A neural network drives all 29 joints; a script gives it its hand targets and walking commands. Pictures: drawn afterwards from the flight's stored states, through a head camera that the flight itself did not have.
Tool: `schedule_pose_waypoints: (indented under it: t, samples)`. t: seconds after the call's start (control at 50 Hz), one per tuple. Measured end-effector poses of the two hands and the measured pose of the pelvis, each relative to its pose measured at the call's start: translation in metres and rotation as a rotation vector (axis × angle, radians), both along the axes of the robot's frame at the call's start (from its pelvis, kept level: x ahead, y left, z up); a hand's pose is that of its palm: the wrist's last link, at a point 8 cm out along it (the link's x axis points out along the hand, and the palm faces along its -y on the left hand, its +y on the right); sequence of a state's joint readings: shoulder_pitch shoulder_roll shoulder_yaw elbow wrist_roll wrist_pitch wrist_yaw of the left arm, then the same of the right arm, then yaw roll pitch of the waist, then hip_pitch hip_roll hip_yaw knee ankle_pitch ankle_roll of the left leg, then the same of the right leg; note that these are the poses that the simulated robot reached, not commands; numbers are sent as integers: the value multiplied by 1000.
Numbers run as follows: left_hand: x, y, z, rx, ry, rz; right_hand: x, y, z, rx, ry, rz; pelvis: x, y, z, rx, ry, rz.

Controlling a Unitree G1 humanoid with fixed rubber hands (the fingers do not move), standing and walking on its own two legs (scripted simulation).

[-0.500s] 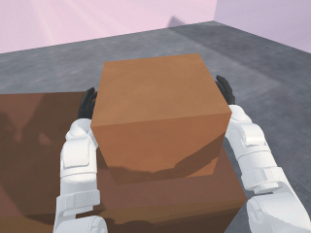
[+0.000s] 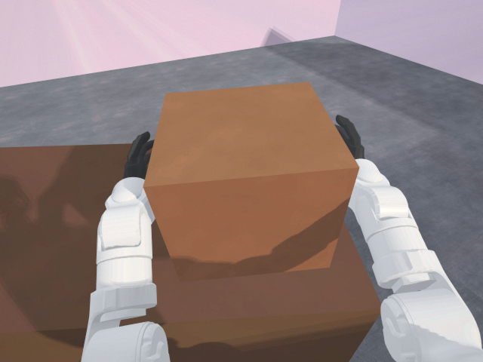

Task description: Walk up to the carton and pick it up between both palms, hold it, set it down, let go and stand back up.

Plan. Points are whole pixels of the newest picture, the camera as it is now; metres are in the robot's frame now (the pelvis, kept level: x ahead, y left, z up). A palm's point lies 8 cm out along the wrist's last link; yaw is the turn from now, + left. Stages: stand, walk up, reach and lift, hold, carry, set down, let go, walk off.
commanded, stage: hold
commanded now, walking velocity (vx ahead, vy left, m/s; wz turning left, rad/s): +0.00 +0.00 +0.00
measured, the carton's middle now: (246, 179) +0.38 -0.01 +0.16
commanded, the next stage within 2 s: none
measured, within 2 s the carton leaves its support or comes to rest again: neither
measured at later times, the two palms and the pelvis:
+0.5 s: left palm (138, 183) +0.37 +0.17 +0.17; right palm (347, 163) +0.37 -0.17 +0.19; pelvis +0.01 +0.00 +0.00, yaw +0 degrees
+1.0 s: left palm (136, 181) +0.37 +0.17 +0.18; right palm (347, 162) +0.37 -0.17 +0.19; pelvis +0.00 +0.00 +0.00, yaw +0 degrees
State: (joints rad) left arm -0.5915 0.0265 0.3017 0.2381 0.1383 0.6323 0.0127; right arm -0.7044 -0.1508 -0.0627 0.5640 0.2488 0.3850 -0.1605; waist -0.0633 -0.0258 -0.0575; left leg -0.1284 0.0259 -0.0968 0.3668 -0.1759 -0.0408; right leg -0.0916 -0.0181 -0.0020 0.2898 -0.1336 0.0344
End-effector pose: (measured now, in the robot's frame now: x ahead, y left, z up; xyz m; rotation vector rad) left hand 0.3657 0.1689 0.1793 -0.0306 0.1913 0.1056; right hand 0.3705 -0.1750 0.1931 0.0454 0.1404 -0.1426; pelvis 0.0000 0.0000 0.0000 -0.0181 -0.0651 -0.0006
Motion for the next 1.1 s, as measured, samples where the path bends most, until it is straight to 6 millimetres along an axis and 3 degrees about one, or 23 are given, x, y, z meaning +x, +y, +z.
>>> schedule_pose_waypoints:
  t: [0.58, 1.1]
  samples:
    - [1, 2, -1, 7, -25, 1, 1, 2, 1, 1, -24, 3, 8, 1, 0, -6, 10, 4]
    - [-1, 3, 0, 7, -10, 2, 1, 3, 1, -2, -8, 3, 3, 1, 0, -1, -4, 2]
